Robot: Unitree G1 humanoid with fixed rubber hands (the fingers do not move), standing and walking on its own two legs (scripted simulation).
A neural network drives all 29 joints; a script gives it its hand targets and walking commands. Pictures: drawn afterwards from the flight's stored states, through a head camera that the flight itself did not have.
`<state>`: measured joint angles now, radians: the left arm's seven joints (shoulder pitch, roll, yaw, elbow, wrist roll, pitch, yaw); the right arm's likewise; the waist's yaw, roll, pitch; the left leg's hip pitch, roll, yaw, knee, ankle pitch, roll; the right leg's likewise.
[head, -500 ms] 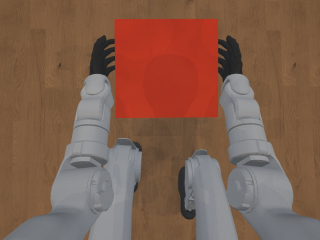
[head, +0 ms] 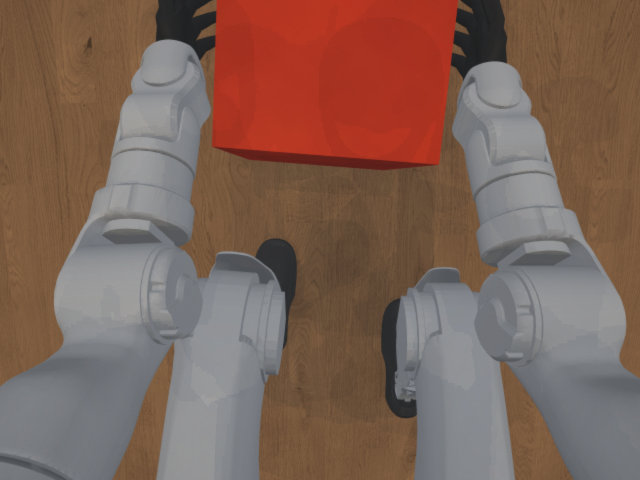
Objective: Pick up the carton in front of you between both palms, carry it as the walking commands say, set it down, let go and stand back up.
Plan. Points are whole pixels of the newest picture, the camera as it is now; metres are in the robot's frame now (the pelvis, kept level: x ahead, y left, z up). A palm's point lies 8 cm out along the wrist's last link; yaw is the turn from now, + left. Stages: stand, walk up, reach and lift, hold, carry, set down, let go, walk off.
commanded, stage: set down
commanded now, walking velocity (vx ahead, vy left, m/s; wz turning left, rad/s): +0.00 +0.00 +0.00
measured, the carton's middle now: (327, 77) +0.52 +0.07 -0.23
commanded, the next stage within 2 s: none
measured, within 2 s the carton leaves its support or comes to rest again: rests again in 0.92 s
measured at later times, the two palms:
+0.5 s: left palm (191, 53) +0.51 +0.21 -0.16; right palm (474, 81) +0.52 -0.09 -0.19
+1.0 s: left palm (185, 65) +0.51 +0.22 -0.18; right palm (468, 77) +0.53 -0.09 -0.19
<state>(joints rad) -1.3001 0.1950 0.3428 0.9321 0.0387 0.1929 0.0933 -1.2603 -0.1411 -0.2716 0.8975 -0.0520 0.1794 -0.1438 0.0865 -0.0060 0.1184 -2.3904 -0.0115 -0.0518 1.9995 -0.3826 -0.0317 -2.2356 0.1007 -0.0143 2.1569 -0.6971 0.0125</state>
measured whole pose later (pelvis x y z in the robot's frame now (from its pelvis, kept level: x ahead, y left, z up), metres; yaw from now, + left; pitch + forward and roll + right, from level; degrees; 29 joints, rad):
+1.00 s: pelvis -0.01 +0.01 -0.02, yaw -1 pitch +38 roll -1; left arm -1.39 0.33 0.38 1.19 -0.01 0.07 -0.01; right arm -1.39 -0.14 -0.31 1.02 -0.17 0.12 -0.02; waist 0.06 0.04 0.28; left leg -2.37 0.01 -0.03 2.08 -0.38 -0.02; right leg -2.22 0.13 0.02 2.24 -0.69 0.04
